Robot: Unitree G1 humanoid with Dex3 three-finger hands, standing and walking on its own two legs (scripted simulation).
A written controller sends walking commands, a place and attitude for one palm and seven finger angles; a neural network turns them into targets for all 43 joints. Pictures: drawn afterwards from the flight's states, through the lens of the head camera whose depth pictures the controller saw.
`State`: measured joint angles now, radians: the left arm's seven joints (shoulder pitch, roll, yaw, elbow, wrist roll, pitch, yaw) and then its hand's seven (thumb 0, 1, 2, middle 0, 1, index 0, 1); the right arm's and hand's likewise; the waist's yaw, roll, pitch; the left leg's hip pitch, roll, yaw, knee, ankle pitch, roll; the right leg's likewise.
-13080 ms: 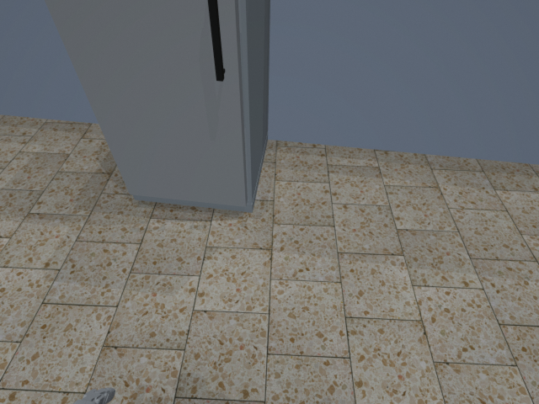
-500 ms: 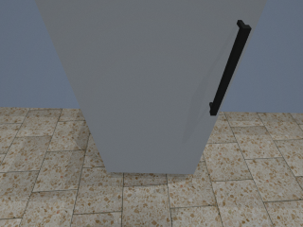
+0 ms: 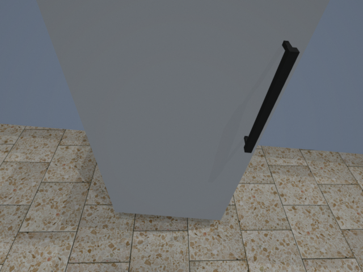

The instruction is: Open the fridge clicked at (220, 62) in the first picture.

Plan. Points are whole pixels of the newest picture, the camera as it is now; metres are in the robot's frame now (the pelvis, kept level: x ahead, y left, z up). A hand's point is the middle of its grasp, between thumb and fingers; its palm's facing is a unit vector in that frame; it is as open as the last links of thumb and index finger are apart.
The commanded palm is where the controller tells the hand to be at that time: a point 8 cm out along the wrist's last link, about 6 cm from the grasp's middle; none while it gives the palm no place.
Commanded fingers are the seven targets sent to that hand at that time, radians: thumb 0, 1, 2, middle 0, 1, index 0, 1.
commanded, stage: look again from close up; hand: right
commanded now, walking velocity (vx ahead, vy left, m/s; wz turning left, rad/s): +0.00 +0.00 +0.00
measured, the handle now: (263, 105) +0.50 -0.17 +0.13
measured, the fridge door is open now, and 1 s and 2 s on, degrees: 0 0 0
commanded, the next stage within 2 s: raise the hand to about handle height in 1.16 s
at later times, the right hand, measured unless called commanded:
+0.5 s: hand out of the picture +0.00 -0.16 -0.17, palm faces +0.02 +0.98 -0.20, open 7.4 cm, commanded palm none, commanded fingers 0.00 -0.90 -0.90 0.20 0.30 0.20 0.30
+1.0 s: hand out of the picture +0.00 -0.14 -0.17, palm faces +0.02 +0.98 -0.20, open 7.4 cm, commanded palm none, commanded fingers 0.00 -0.90 -0.90 0.20 0.30 0.20 0.30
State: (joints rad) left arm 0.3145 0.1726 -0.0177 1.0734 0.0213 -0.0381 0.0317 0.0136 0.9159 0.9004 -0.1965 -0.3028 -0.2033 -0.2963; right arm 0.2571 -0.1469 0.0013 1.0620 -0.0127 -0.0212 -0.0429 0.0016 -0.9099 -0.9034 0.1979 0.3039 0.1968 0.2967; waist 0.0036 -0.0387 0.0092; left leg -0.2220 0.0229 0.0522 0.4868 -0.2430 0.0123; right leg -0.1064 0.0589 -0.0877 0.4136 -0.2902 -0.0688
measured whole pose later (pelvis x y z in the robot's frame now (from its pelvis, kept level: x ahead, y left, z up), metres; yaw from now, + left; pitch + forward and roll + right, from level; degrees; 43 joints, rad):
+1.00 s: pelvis -0.01 +0.03 +0.00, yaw +0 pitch -2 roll -1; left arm 0.29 0.16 -0.01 1.14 0.02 -0.02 0.03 0.01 0.91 0.90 -0.20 -0.30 -0.20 -0.30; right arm 0.28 -0.15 0.01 1.10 -0.01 -0.02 -0.04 0.00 -0.91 -0.90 0.20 0.30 0.20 0.30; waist 0.00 0.00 0.05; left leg -0.19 -0.03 0.07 0.41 -0.20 0.06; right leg -0.09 0.01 -0.07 0.38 -0.26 -0.02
